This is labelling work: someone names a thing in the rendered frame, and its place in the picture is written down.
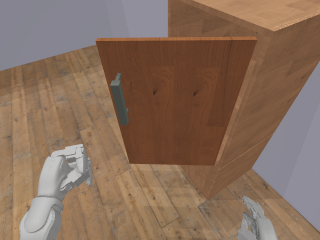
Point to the left robot hand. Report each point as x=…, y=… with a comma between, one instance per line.
x=52, y=180

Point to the right robot hand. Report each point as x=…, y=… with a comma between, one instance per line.
x=261, y=228

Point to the cupboard door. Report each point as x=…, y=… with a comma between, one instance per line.
x=180, y=93

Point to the left robot forearm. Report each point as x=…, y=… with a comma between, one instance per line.
x=43, y=221

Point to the handle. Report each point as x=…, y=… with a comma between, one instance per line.
x=118, y=96

